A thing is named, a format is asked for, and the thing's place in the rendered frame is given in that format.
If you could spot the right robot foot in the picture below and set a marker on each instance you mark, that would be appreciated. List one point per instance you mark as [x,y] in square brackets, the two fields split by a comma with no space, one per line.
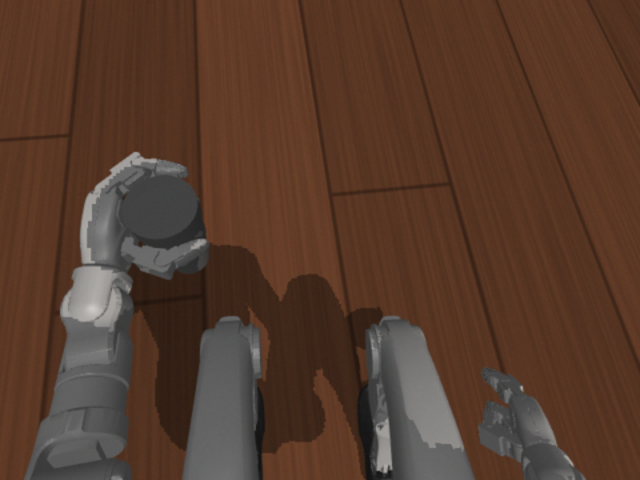
[366,433]

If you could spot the left robot hand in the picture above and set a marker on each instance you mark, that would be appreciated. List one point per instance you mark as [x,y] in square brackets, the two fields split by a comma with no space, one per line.
[104,236]

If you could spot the right robot hand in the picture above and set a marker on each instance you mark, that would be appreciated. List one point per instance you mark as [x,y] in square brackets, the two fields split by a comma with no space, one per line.
[508,432]

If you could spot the left robot arm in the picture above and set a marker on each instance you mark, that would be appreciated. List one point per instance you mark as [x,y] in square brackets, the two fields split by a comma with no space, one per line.
[87,425]

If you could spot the cup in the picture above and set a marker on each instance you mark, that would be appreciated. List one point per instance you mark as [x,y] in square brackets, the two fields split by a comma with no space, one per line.
[164,212]

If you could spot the right robot arm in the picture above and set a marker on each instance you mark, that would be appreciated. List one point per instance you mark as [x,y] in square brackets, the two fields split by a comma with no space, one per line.
[547,462]

